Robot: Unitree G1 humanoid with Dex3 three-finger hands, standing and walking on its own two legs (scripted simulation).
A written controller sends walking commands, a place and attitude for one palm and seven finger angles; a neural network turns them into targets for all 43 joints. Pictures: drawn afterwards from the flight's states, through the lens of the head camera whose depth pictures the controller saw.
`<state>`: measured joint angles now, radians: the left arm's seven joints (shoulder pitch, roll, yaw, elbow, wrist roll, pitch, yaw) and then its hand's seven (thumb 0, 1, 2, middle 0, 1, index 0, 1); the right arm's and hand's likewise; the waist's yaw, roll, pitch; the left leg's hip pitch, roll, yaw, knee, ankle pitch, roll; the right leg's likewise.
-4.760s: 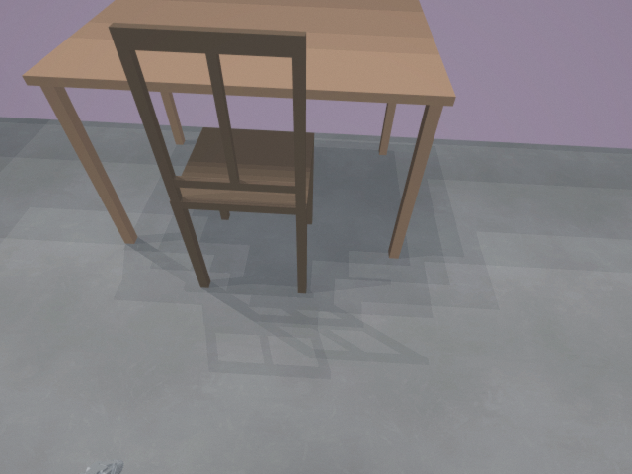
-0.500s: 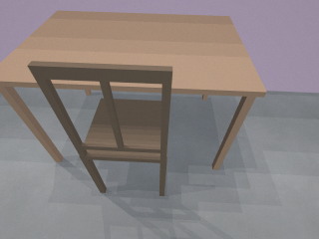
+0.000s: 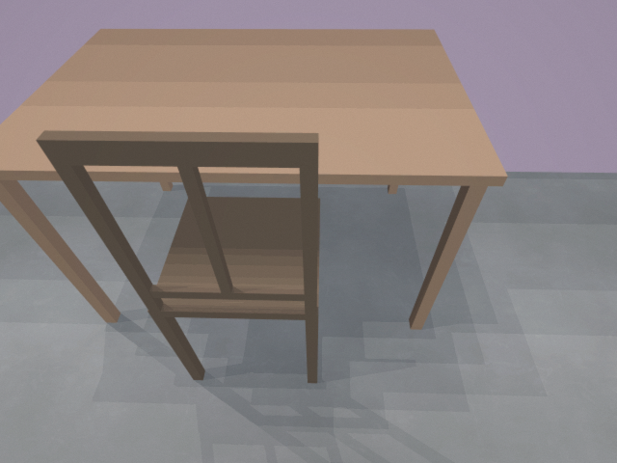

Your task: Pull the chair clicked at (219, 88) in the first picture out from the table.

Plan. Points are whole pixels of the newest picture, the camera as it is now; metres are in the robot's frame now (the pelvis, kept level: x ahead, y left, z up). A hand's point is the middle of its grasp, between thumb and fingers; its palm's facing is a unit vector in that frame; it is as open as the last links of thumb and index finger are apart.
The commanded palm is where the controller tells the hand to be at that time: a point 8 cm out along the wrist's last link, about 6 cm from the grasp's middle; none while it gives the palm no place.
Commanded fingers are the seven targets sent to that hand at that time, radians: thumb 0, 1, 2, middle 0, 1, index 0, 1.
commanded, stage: look again from close up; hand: left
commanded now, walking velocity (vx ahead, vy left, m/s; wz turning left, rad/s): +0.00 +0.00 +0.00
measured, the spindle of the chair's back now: (210, 237) +0.50 +0.22 -0.05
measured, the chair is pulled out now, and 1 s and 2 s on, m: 0.00 0.00 0.00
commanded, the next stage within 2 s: shuffle to correct the standing spot in 0.10 s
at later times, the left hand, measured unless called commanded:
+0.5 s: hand out of the picture -0.01 +0.17 -0.18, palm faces +0.08 -0.98 -0.16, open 7.4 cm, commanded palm none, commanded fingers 0.00 0.90 0.90 -0.20 -0.30 -0.20 -0.30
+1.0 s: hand out of the picture +0.07 +0.19 -0.18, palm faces +0.00 -0.97 -0.23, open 7.3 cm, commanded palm none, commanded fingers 0.00 0.90 0.90 -0.20 -0.30 -0.20 -0.30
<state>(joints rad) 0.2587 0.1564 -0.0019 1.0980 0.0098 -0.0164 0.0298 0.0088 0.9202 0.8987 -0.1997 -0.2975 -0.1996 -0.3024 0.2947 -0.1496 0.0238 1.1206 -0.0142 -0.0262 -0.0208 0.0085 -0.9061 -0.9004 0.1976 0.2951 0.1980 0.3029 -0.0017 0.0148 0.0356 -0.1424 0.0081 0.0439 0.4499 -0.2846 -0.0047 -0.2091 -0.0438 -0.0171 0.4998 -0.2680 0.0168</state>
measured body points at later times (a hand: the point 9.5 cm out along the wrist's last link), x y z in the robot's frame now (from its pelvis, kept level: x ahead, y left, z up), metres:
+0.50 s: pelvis +0.03 +0.00 -0.01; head +0.04 +0.01 +0.44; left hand -0.01 +0.22 -0.17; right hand +0.01 -0.22 -0.17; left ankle -0.03 +0.12 -0.74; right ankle +0.00 -0.13 -0.74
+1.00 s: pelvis +0.01 +0.01 -0.01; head +0.04 +0.01 +0.44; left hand +0.07 +0.24 -0.16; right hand +0.06 -0.24 -0.16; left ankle +0.00 +0.12 -0.74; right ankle +0.00 -0.12 -0.74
